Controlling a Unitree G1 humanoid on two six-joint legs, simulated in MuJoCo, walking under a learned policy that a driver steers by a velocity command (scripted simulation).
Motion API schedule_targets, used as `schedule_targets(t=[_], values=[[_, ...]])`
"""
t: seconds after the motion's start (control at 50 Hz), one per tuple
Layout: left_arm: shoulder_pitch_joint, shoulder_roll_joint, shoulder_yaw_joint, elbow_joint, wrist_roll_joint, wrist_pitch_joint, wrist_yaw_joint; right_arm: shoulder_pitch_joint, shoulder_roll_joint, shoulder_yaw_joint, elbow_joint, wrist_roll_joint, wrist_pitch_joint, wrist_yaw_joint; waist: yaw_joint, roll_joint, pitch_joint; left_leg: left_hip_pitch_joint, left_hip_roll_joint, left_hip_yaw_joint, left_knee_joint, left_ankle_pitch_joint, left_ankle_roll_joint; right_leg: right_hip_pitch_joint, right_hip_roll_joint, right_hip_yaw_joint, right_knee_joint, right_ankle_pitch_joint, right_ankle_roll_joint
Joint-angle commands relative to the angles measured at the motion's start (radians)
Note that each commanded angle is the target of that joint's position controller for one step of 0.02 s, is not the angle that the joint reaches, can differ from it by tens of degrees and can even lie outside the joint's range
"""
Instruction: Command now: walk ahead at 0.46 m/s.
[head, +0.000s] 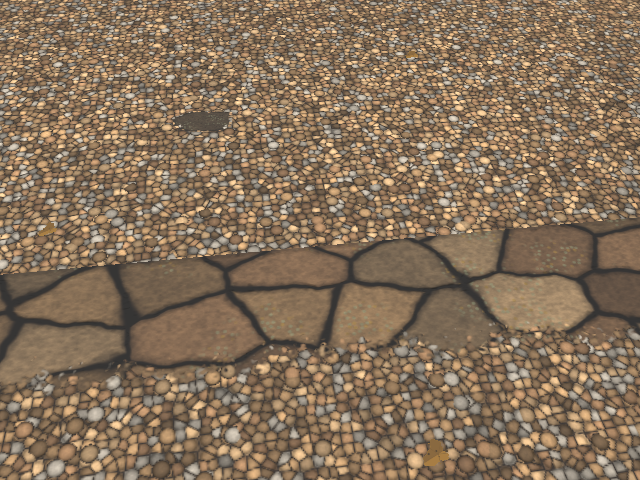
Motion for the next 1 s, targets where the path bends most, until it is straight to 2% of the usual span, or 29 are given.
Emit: schedule_targets(t=[0.02, 0.08, 0.14, 0.18, 0.2, 0.22, 0.24, 0.26, 0.28, 0.3, 0.32, 0.34, 0.36, 0.4, 0.44, 0.5, 0.58, 0.68, 0.74, 0.76, 0.78, 0.8, 0.82, 0.84, 0.86, 0.88, 0.9, 0.94, 1.0], values=[[-0.147, 0.009, -0.011, -0.082, -0.001, -0.007, -0.013, 0.014, -0.183, -0.032, -0.048, 0.004, -0.008, -0.016, 0.004, 0.102, 0.139, -0.076, 0.244, -0.141, -0.139, 0.236, 0.133, -0.052, 0.021, -0.027, -0.168, 0.109, 0.013], [-0.224, 0.015, -0.018, -0.110, -0.006, -0.012, -0.029, 0.059, -0.179, -0.037, -0.036, 0.015, -0.002, -0.017, -0.012, 0.099, 0.167, -0.019, 0.269, -0.117, -0.129, 0.245, 0.132, -0.046, 0.034, -0.033, -0.252, 0.124, -0.003], [-0.253, 0.034, -0.018, -0.137, -0.009, -0.022, -0.047, 0.058, -0.192, -0.048, -0.034, 0.020, 0.008, -0.019, 0.008, 0.110, 0.162, 0.070, 0.303, -0.100, -0.069, 0.345, 0.117, -0.016, 0.046, -0.035, -0.315, 0.063, -0.041], [-0.164, 0.081, 0.003, -0.125, -0.007, -0.027, -0.049, 0.028, -0.221, -0.058, -0.045, 0.018, 0.015, -0.019, 0.071, 0.149, 0.081, 0.101, 0.306, -0.080, 0.056, 0.667, 0.096, 0.154, 0.101, -0.071, -0.324, 0.001, -0.073], [-0.021, 0.118, 0.025, -0.086, -0.007, -0.026, -0.045, 0.008, -0.222, -0.059, -0.051, 0.015, 0.023, -0.019, 0.148, 0.161, -0.004, 0.078, 0.277, -0.049, 0.222, 0.833, 0.077, 0.337, 0.141, -0.098, -0.324, -0.009, -0.097], [0.170, 0.168, 0.050, -0.030, -0.008, -0.022, -0.037, -0.008, -0.208, -0.051, -0.065, 0.010, 0.026, -0.017, 0.230, 0.152, -0.117, -0.066, 0.230, -0.022, 0.460, 0.791, 0.042, 0.619, 0.111, -0.055, -0.302, -0.004, -0.132], [0.339, 0.268, 0.074, 0.001, 0.020, -0.018, -0.028, 0.081, -0.111, -0.023, -0.088, 0.003, 0.015, -0.006, 0.211, -0.058, -0.300, -0.440, 0.101, -0.002, 0.872, 0.373, -0.016, 1.026, -0.162, 0.355, -0.325, -0.142, -0.264], [0.363, 0.238, 0.057, 0.014, 0.021, -0.014, -0.030, 0.102, -0.053, -0.004, -0.078, 0.025, -0.016, 0.003, 0.186, -0.215, -0.429, -0.626, -0.031, -0.138, 1.129, -0.284, -0.032, 1.125, -0.301, 0.783, -0.561, -0.303, -0.341], [0.273, 0.172, 0.035, 0.006, 0.010, -0.021, -0.034, -0.002, -0.141, -0.029, -0.108, 0.053, -0.039, 0.006, 0.183, -0.161, -0.288, -0.736, 0.033, -0.207, 1.220, -0.261, -0.003, 1.016, -0.255, 0.696, -0.597, -0.341, -0.280], [0.175, 0.119, 0.019, -0.018, 0.008, -0.025, -0.033, -0.093, -0.176, -0.035, -0.139, 0.064, -0.048, 0.002, 0.159, -0.099, -0.162, -0.759, 0.089, -0.166, 1.210, -0.184, 0.016, 0.852, -0.224, 0.526, -0.606, -0.268, -0.240], [0.094, 0.085, 0.006, -0.029, 0.017, -0.033, -0.038, -0.131, -0.179, -0.041, -0.146, 0.052, -0.046, -0.008, 0.116, -0.006, -0.083, -0.707, 0.142, -0.146, 1.139, -0.093, 0.020, 0.672, -0.188, 0.397, -0.635, -0.156, -0.218], [0.053, 0.053, -0.004, -0.030, 0.028, -0.042, -0.042, -0.124, -0.176, -0.052, -0.143, 0.035, -0.031, -0.017, 0.075, -0.007, -0.052, -0.635, 0.179, -0.149, 1.070, -0.044, 0.025, 0.554, -0.148, 0.309, -0.659, -0.093, -0.196], [0.046, 0.038, -0.008, -0.021, 0.034, -0.043, -0.046, -0.091, -0.151, -0.053, -0.138, 0.031, -0.014, -0.020, 0.047, -0.027, -0.038, -0.580, 0.195, -0.153, 1.036, -0.023, 0.028, 0.483, -0.123, 0.259, -0.685, -0.084, -0.191], [0.080, 0.055, -0.008, -0.001, 0.031, -0.043, -0.038, -0.083, -0.120, -0.051, -0.142, 0.030, 0.008, -0.023, 0.029, -0.038, -0.001, -0.569, 0.208, -0.140, 0.967, -0.012, 0.020, 0.415, -0.106, 0.200, -0.733, -0.064, -0.204], [0.122, 0.094, -0.002, 0.011, 0.032, -0.043, -0.021, -0.162, -0.140, -0.057, -0.175, 0.021, 0.016, -0.025, 0.035, -0.022, 0.039, -0.646, 0.218, -0.133, 0.872, 0.069, -0.005, 0.414, -0.107, 0.170, -0.767, -0.032, -0.217], [0.187, 0.111, 0.000, 0.022, 0.028, -0.035, 0.000, -0.280, -0.145, -0.060, -0.215, 0.011, 0.012, -0.019, 0.063, -0.009, 0.060, -0.737, 0.212, -0.124, 0.686, 0.235, -0.031, 0.478, -0.097, 0.129, -0.774, 0.024, -0.201], [0.261, 0.121, 0.000, 0.034, 0.015, -0.029, 0.009, -0.422, -0.122, -0.047, -0.252, 0.018, 0.004, -0.001, 0.110, -0.015, 0.080, -0.694, 0.162, -0.072, 0.456, 0.376, -0.035, 0.526, -0.067, 0.057, -0.774, 0.048, -0.167], [0.344, 0.134, 0.009, 0.068, 0.007, -0.007, 0.011, -0.547, -0.128, -0.034, -0.303, 0.030, -0.007, 0.030, 0.143, -0.020, 0.114, -0.725, 0.134, -0.065, 0.324, 0.296, -0.014, 0.700, -0.130, 0.056, -0.699, 0.082, -0.161], [0.315, 0.158, 0.021, 0.064, 0.006, 0.007, 0.015, -0.484, -0.172, -0.047, -0.304, 0.032, -0.016, 0.042, 0.084, -0.055, 0.068, -0.591, 0.091, -0.039, 0.283, 0.183, 0.028, 0.757, -0.154, 0.053, -0.594, 0.316, -0.132], [0.288, 0.161, 0.021, 0.057, 0.005, 0.012, 0.015, -0.383, -0.203, -0.063, -0.277, 0.029, -0.018, 0.041, 0.024, -0.063, 0.004, -0.443, 0.054, -0.007, 0.267, 0.176, 0.049, 0.747, -0.128, 0.025, -0.477, 0.493, -0.114], [0.276, 0.134, 0.011, 0.048, 0.009, 0.015, 0.015, -0.201, -0.255, -0.090, -0.219, 0.026, -0.017, 0.034, -0.053, -0.046, -0.106, -0.189, 0.047, -0.008, 0.280, 0.198, 0.082, 0.662, -0.072, -0.017, -0.268, 0.540, -0.084], [0.296, 0.096, -0.007, 0.021, 0.030, 0.013, 0.014, -0.014, -0.341, -0.111, -0.183, 0.012, -0.013, 0.023, -0.094, 0.100, -0.268, 0.130, 0.262, -0.266, 0.301, 0.203, 0.150, 0.430, -0.001, -0.066, 0.079, 0.208, -0.046], [0.415, -0.040, -0.042, 0.025, 0.018, -0.013, 0.000, 0.014, -0.372, -0.112, -0.164, 0.008, -0.011, 0.033, -0.014, 0.359, -0.385, 0.412, 0.447, -0.756, 0.140, -0.003, 0.303, 0.054, 0.186, 0.013, 0.378, -0.479, 0.002], [0.331, 0.077, -0.017, 0.027, -0.009, -0.037, -0.003, -0.015, -0.272, -0.084, -0.174, 0.015, -0.014, 0.034, -0.047, 0.241, -0.324, 0.374, 0.410, -0.759, 0.085, -0.089, 0.256, -0.060, 0.132, 0.129, 0.486, -0.494, -0.021], [0.233, 0.122, -0.005, -0.005, -0.026, -0.050, -0.004, -0.105, -0.229, -0.072, -0.193, 0.018, -0.017, 0.030, -0.036, 0.192, -0.188, 0.244, 0.380, -0.599, 0.076, -0.024, 0.210, -0.115, 0.082, 0.103, 0.488, -0.402, -0.039], [0.187, 0.119, -0.004, -0.013, -0.021, -0.052, 0.004, -0.188, -0.208, -0.061, -0.212, 0.012, -0.019, 0.031, -0.001, 0.092, -0.119, 0.090, 0.348, -0.483, 0.051, 0.096, 0.191, -0.070, 0.028, 0.077, 0.444, -0.304, -0.038], [0.168, 0.111, 0.004, -0.013, -0.005, -0.044, 0.011, -0.234, -0.180, -0.054, -0.216, 0.002, -0.021, 0.034, 0.028, 0.068, -0.065, -0.035, 0.314, -0.400, 0.022, 0.175, 0.183, -0.024, -0.003, 0.070, 0.384, -0.249, -0.034], [0.210, 0.071, 0.006, -0.007, -0.001, -0.017, 0.012, -0.237, -0.153, -0.045, -0.203, -0.008, -0.025, 0.038, 0.074, 0.100, -0.046, -0.137, 0.276, -0.318, -0.032, 0.214, 0.179, 0.064, -0.034, 0.074, 0.316, -0.203, -0.032], [0.184, 0.055, 0.008, -0.020, 0.013, 0.004, 0.020, -0.208, -0.195, -0.050, -0.182, -0.010, -0.026, 0.022, 0.099, 0.080, 0.004, -0.199, 0.266, -0.200, -0.036, 0.594, 0.192, 0.056, -0.025, 0.046, 0.203, -0.165, 0.008]])
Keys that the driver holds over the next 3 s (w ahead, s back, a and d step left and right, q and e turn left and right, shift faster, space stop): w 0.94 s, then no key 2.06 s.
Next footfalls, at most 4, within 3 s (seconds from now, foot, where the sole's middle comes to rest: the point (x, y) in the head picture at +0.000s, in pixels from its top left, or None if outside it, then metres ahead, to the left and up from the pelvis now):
0.22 right None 0.32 -0.15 -0.78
0.78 left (267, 430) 0.64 0.09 -0.78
1.26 right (355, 342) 0.86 -0.13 -0.78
1.54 left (253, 378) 0.77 0.12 -0.78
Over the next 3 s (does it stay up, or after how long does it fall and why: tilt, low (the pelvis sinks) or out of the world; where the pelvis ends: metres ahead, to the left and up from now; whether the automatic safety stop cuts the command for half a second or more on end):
stays up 0.78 0.00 -0.01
